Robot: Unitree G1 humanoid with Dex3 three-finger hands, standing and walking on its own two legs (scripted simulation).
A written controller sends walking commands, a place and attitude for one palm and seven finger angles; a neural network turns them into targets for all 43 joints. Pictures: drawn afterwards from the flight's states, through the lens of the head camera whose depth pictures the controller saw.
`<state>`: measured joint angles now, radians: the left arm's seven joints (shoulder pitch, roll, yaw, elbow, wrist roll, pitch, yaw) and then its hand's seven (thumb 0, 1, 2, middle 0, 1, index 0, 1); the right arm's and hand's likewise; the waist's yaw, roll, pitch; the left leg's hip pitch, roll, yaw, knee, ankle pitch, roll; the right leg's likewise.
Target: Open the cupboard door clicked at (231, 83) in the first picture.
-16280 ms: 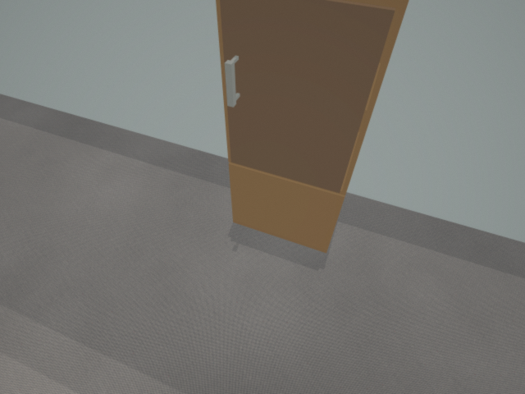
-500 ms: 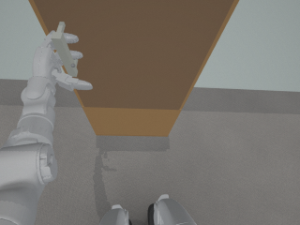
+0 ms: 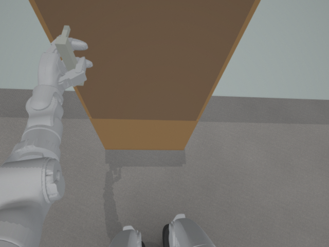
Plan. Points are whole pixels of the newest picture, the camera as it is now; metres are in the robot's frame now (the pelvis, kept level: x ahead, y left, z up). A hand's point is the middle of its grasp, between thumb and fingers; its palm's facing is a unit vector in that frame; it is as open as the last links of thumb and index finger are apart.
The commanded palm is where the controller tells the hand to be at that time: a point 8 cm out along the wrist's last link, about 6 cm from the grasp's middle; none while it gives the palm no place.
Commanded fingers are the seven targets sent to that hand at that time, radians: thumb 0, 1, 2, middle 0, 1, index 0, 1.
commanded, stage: close the thumb around the handle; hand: left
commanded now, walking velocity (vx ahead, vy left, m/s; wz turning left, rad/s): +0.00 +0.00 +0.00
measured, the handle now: (73, 57) +0.56 +0.17 +0.08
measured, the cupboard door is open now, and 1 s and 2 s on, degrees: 0 34 40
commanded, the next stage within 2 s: pull the door open along its arc in 0.06 s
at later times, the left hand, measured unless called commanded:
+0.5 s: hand (81, 85) +0.47 +0.15 +0.08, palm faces -0.09 -1.00 -0.01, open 5.4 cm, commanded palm +0.42 +0.20 +0.08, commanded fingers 0.00 0.90 0.90 -0.40 -1.35 -0.40 -1.35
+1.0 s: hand (118, 156) +0.30 +0.07 +0.08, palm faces +0.29 -0.96 +0.02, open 5.5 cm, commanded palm +0.24 +0.13 +0.08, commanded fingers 0.00 0.90 0.90 -0.40 -1.35 -0.40 -1.35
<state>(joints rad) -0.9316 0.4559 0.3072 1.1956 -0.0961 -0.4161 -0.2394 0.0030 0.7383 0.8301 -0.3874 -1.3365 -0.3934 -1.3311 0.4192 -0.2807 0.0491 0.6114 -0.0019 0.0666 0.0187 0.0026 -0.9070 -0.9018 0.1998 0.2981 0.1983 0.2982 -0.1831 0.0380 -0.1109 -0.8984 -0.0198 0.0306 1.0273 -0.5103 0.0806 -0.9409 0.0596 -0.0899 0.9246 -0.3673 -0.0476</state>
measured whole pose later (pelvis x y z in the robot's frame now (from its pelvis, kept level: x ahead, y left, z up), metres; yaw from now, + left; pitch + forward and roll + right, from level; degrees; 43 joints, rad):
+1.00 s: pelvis +0.00 -0.03 +0.02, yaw +2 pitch +12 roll +0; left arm 0.05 -0.05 -0.13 0.17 0.02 -0.28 0.37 -0.01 0.73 0.79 -0.38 -1.35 -0.40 -1.35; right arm 0.18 -0.20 0.04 0.48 -0.03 0.05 0.04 0.01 -0.91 -0.90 0.20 0.30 0.20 0.30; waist 0.01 0.03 -0.14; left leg -0.64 -0.04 0.03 0.92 -0.48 0.04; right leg -0.71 0.04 -0.09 0.89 -0.39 -0.08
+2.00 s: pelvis -0.02 -0.06 +0.02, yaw +4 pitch +9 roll +1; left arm 0.19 -0.04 -0.22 0.07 0.01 -0.29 0.40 -0.01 -0.49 0.30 -0.23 -0.68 -0.25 -0.68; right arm 0.19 -0.20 0.02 0.53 -0.03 -0.04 0.00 0.01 -0.91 -0.90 0.20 0.30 0.20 0.30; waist 0.00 0.04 -0.12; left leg -0.63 -0.04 -0.02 0.93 -0.46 0.01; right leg -0.69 0.04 -0.13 0.90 -0.38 -0.12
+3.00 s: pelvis +0.00 +0.00 +0.00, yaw +2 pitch +12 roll -2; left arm 0.54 0.15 -0.18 -0.31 -0.07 -0.24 -0.07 -0.02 -0.50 0.30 -0.15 -0.30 -0.16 -0.30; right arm 0.29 -0.22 0.04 0.36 0.03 -0.04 0.00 0.01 -0.90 -0.90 0.20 0.30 0.20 0.30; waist 0.01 0.05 -0.14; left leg -0.72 -0.06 0.04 1.07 -0.56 0.09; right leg -0.78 0.02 -0.08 1.03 -0.45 -0.04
